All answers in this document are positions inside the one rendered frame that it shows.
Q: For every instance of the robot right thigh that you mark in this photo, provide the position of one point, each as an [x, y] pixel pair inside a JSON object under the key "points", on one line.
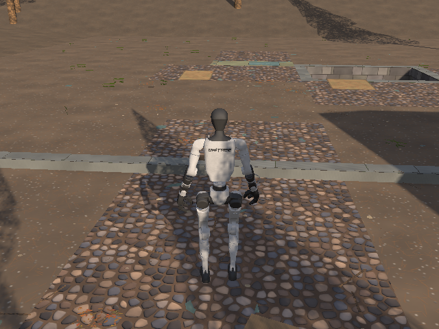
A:
{"points": [[234, 205]]}

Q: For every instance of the left robot forearm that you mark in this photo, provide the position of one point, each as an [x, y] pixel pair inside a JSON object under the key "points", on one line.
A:
{"points": [[185, 183]]}

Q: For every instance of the robot left hand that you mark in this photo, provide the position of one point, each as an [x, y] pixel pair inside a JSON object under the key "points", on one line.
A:
{"points": [[181, 202]]}

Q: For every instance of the robot right hand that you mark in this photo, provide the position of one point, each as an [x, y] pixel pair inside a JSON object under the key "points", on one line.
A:
{"points": [[250, 194]]}

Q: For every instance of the right robot upper arm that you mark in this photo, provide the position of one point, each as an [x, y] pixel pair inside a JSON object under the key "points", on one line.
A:
{"points": [[241, 145]]}

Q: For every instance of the left robot upper arm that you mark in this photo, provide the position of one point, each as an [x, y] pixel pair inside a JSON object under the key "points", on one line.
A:
{"points": [[194, 156]]}

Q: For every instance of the right robot forearm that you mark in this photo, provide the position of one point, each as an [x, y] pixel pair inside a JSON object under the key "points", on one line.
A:
{"points": [[251, 181]]}

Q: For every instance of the robot head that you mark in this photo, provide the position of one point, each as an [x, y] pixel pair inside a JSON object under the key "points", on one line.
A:
{"points": [[219, 119]]}

